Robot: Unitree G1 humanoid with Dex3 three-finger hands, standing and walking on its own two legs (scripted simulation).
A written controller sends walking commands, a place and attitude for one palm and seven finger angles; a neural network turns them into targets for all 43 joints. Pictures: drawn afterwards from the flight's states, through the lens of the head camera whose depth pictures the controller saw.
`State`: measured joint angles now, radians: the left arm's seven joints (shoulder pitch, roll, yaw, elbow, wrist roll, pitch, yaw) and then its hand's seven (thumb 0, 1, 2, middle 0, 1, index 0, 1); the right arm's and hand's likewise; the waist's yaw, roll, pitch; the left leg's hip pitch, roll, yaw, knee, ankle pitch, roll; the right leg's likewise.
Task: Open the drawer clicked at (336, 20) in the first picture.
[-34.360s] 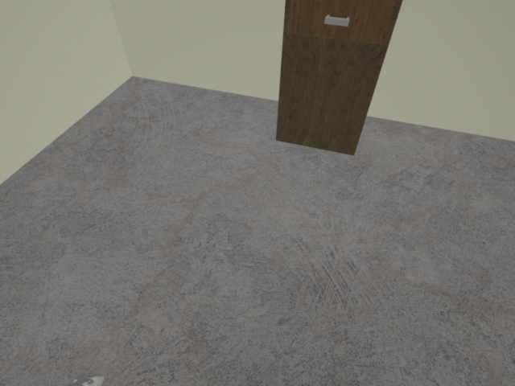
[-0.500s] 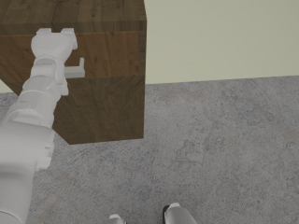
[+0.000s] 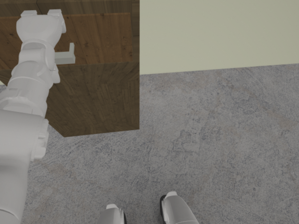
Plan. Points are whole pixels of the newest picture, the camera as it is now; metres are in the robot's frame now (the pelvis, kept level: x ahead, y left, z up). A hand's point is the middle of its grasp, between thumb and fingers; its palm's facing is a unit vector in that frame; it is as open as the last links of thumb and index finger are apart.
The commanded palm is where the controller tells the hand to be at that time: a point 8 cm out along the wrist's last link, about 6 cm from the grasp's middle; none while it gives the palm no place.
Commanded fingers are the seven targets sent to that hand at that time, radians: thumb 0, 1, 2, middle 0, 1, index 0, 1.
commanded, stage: lower the fingers behind the handle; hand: left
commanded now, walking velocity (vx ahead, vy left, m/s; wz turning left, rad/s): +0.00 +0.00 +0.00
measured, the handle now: (55, 52) +0.61 +0.21 +0.04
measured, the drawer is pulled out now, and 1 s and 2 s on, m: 0.00 0.00 0.00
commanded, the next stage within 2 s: lift the hand off the handle in 1.08 s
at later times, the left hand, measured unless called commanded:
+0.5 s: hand (52, 51) +0.56 +0.19 +0.09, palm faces -0.02 +0.09 -1.00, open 13.8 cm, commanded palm +0.56 +0.18 +0.07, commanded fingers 0.00 -0.50 0.30 -0.30 -1.20 -0.30 -1.20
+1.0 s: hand (60, 60) +0.56 +0.19 +0.05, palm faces -0.02 +0.06 -1.00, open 13.4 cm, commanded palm +0.56 +0.18 +0.06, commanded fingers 0.00 -0.50 0.30 -0.30 -1.20 -0.30 -1.20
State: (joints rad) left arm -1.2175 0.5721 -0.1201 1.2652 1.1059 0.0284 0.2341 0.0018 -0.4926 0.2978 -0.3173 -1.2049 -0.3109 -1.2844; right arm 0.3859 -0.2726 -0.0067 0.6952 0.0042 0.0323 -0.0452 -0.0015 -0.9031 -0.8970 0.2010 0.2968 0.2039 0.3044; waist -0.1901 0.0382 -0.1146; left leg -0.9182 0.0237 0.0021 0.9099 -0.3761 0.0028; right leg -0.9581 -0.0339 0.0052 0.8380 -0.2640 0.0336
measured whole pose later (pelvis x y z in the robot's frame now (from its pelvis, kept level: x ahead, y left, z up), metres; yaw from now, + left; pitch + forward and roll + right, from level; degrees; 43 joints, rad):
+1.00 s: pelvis -0.02 +0.00 -0.03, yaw +0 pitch +26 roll -1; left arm -1.28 0.60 -0.13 1.27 1.12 0.08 0.21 0.00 -0.49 0.30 -0.33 -1.22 -0.34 -1.35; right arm 0.34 -0.26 0.03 0.67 0.00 0.04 -0.05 0.00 -0.90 -0.90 0.20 0.30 0.20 0.30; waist -0.23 0.05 -0.12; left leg -1.13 0.02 -0.02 1.10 -0.42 0.00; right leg -1.16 -0.03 0.00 1.01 -0.30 0.03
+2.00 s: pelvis +0.05 +0.01 +0.02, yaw +0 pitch +20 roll -2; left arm -0.93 0.49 -0.07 1.06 1.08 -0.03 0.26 0.00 -0.49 0.30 -0.39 -1.22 -0.38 -1.22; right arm 0.38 -0.25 -0.04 0.73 -0.02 0.05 -0.03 0.00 -0.90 -0.90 0.20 0.30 0.20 0.30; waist -0.14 0.06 -0.11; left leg -0.74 0.03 0.00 0.80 -0.41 0.00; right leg -0.78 -0.02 0.00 0.73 -0.30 0.04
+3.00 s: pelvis +0.07 -0.01 +0.05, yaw -2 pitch +12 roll +0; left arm -0.92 0.50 -0.06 0.90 1.04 -0.04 0.04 0.00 -0.49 0.30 -0.32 -1.20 -0.32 -1.20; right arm 0.34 -0.28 -0.05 0.69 0.02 0.11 -0.04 0.00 -0.90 -0.90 0.20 0.30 0.20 0.30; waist -0.08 0.07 -0.10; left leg -0.43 0.04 0.04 0.55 -0.33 -0.01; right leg -0.52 -0.01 0.04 0.54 -0.24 0.02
